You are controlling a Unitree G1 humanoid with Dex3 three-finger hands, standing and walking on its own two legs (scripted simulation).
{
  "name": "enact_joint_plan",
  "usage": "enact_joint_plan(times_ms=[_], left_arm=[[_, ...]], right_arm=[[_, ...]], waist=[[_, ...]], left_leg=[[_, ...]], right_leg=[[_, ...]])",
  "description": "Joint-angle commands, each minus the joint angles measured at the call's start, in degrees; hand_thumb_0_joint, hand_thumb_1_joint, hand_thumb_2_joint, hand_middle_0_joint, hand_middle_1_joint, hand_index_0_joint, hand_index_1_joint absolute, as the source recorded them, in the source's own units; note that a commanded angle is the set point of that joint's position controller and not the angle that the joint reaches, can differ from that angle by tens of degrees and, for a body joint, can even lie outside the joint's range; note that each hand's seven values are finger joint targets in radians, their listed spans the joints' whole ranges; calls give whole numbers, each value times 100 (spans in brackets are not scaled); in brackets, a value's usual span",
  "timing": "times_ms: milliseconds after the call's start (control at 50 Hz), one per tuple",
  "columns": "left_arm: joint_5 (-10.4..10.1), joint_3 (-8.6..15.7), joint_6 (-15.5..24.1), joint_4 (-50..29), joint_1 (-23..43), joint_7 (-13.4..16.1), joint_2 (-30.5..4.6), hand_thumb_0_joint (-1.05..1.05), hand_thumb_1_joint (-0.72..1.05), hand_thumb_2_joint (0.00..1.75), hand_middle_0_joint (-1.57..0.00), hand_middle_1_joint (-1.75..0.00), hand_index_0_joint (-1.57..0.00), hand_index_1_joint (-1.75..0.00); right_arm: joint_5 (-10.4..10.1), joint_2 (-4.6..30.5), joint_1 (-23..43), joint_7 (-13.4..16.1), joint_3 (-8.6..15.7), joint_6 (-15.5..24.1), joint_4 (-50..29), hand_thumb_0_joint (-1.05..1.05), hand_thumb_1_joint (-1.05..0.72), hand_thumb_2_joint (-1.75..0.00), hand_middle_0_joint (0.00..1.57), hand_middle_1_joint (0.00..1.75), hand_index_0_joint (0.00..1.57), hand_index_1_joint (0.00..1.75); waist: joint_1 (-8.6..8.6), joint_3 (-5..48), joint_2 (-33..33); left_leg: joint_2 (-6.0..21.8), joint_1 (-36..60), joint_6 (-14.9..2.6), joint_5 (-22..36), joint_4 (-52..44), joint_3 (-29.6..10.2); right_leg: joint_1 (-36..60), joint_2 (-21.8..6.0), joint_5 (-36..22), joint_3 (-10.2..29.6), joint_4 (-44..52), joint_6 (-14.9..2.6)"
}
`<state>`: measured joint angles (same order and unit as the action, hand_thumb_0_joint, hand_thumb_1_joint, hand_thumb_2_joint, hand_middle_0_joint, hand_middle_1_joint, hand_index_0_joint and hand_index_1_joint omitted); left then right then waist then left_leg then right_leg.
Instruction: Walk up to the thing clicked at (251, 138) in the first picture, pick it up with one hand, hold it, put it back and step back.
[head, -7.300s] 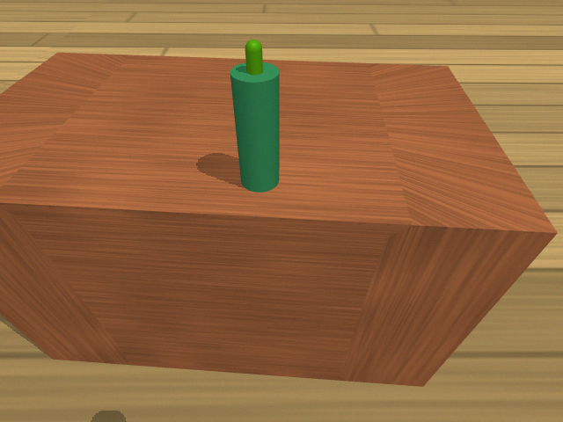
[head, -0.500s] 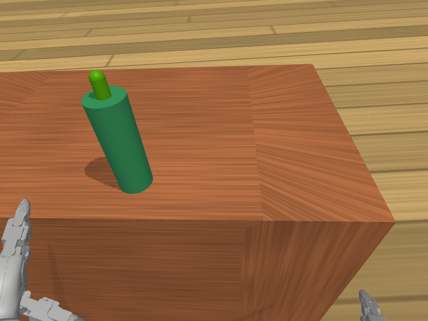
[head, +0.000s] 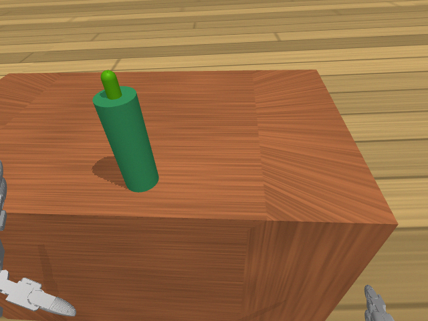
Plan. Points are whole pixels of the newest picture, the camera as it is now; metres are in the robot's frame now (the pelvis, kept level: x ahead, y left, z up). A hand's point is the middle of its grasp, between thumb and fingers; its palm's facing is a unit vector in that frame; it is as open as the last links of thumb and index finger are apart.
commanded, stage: rise first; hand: left
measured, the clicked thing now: (127, 134) +0.45 +0.21 +0.16
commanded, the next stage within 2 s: go down in 0.40 s
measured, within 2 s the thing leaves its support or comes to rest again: neither
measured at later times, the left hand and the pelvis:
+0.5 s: hand (25, 231) +0.19 +0.25 +0.20, palm faces +0.43 -0.78 -0.45, open 17.7 cm; pelvis +0.00 +0.00 +0.00, yaw +0 degrees
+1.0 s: hand (13, 184) +0.27 +0.31 +0.21, palm faces +0.35 -0.88 -0.34, open 17.5 cm; pelvis +0.00 +0.00 +0.00, yaw +0 degrees
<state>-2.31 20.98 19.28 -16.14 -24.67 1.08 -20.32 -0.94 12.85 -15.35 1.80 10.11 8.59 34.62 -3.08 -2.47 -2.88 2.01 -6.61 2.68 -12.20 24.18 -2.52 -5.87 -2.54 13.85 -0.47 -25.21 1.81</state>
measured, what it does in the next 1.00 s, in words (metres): stands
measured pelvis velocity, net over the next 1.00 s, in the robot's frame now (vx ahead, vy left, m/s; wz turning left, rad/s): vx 0.00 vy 0.00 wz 0.01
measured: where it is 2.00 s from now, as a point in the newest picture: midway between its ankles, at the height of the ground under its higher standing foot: outside the picture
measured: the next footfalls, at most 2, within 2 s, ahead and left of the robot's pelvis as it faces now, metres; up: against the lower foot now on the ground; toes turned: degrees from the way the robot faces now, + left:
none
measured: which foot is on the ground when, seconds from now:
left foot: down 0.00-1.00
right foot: down 0.00-1.00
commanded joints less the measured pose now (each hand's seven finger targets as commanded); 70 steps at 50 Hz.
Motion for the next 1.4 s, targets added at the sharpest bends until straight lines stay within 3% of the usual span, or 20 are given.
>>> enact_joint_plan(times_ms=[0,160,200,380,440,480,500,520,540,560,580,660,780,860,880,980,1080,1180,1280,1380], left_arm=[[-119,712,379,-1311,649,91,-1150,0,-57,4,-4,-4,-3,-5],[-138,904,430,-1365,733,90,-1269,0,-58,6,-4,-4,-3,-6],[-135,865,452,-1361,757,78,-1206,0,-59,6,-4,-4,-3,-6],[-151,1005,476,-1303,862,81,-1297,0,-61,9,-5,-5,-3,-7],[-169,989,513,-1473,1002,64,-1275,0,-61,10,-4,-5,-2,-7],[-165,1180,497,-1362,1014,89,-1434,0,-61,4,-5,-9,-6,-9],[-242,926,690,-1113,864,-89,-848,0,-59,10,-2,-3,0,-5],[-178,1310,602,-1459,1202,48,-1631,0,-61,6,-5,-10,-6,-9],[-268,1122,741,-1018,1127,-107,-1035,0,-60,6,-6,-8,-6,-8],[-236,1096,809,-1117,1105,-172,-1123,0,-60,5,-7,-9,-7,-8],[-308,1348,810,-861,1352,-189,-1359,0,-61,4,-7,-7,-7,-7],[-387,1464,735,-723,2127,-300,-1759,0,-61,5,-7,-7,-7,-7],[-721,1328,132,566,3059,-847,-2042,0,-60,6,-7,-5,-6,-6],[-865,1692,-103,853,3771,-1277,-2764,0,-56,6,-6,-5,-6,-5],[-915,1817,-134,933,3939,-1398,-2908,0,-55,6,-6,-5,-6,-5],[-1237,1981,-420,1762,4213,-1906,-2906,0,-52,7,-4,-4,-4,-5],[-1219,1638,-794,1866,4334,-2281,-2764,0,-51,7,-4,-2,-4,-3],[-1178,2035,-840,1546,4684,-2271,-3250,0,-51,6,-4,-2,-4,-3],[-1237,1895,-874,1779,4901,-2245,-2951,0,-48,7,-5,-1,-4,-2],[-1083,1891,-1036,2072,5387,-2265,-3323,0,-50,6,-5,-1,-5,-2]], right_arm=[[-68,740,484,29,254,318,-924,0,54,-3,5,5,5,5],[-54,942,594,29,416,385,-1177,0,53,-4,5,5,5,5],[-61,671,521,0,210,370,-1150,0,53,-4,5,5,5,5],[-59,999,385,39,529,371,-973,0,51,-6,5,5,5,5],[-94,625,515,-1,194,371,-1034,0,52,-6,5,5,5,5],[-69,967,389,47,505,368,-1024,0,50,-5,5,5,5,5],[45,689,402,-35,318,290,-736,0,56,-5,5,5,5,5],[-82,828,759,10,362,351,-1276,0,51,-5,5,5,5,5],[48,830,380,-16,444,271,-758,0,50,-5,5,5,5,5],[35,582,519,-41,291,230,-697,0,51,-5,5,5,5,5],[36,779,787,-27,378,216,-950,0,51,-5,5,5,5,5],[18,922,901,52,402,147,-1146,0,52,-5,5,5,5,5],[-78,800,859,239,173,96,-717,0,53,-5,5,5,5,5],[-102,629,739,282,-77,69,-513,0,53,-5,5,5,5,5],[-108,809,718,323,94,72,-464,0,53,-5,5,5,5,5],[-143,534,964,354,-320,162,-736,0,52,-5,5,5,5,5],[-119,689,1077,401,-353,231,-867,0,54,-5,5,5,5,5],[-67,1105,661,413,19,286,-886,0,53,-5,5,5,5,5],[-70,788,477,371,-116,298,-403,0,53,-5,5,5,5,5],[-44,755,930,416,-263,342,-314,0,53,-5,5,5,5,5]], waist=[[-34,134,-21],[-59,255,66],[-70,305,85],[-8,280,81],[-113,165,1],[-17,238,90],[31,386,416],[-159,284,-79],[119,335,446],[-60,404,111],[44,332,205],[107,544,95],[301,415,92],[188,747,-171],[232,883,-136],[142,1395,-50],[122,1338,-314],[164,1542,-287],[166,1319,-422],[141,1207,-488]], left_leg=[[-272,-89,-245,382,-498,484],[-266,-75,-247,487,-444,475],[-282,-67,-262,524,-407,489],[-236,-61,-243,416,-451,456],[-278,-117,-240,365,-469,484],[-262,-76,-245,342,-448,475],[-244,-279,-227,303,-178,430],[-320,-114,-242,323,-431,511],[-286,-291,-243,178,-134,482],[-342,-304,-231,256,-107,518],[-366,-377,-235,64,-105,536],[-339,-357,-219,140,-94,462],[-360,-469,-266,-17,-73,432],[-403,-452,-284,168,-8,431],[-374,-379,-279,254,-7,406],[-311,-306,-275,881,90,339],[-301,-301,-246,997,63,370],[-237,-162,-204,1246,136,352],[-181,-295,-165,1138,105,329],[-235,-477,-221,830,99,349]], right_leg=[[-255,227,-396,-395,535,-156],[-128,226,-502,-388,509,-142],[-87,199,-551,-367,529,-128],[-176,247,-458,-382,469,-142],[-224,230,-366,-381,504,-149],[-248,241,-356,-375,504,-138],[-334,248,-263,-386,279,-120],[-240,182,-310,-343,513,-135],[-447,210,-182,-329,317,-96],[-458,159,-230,-307,278,-102],[-557,144,-51,-284,352,-75],[-529,168,-183,-304,243,-92],[-738,114,-147,-273,274,-70],[-621,69,-268,-231,296,-81],[-621,115,-369,-259,240,-84],[-301,165,-933,-303,109,-114],[-479,186,-984,-299,64,-165],[-448,249,-1121,-327,2,-168],[-630,263,-976,-311,-30,-183],[-658,219,-775,-285,28,-184]])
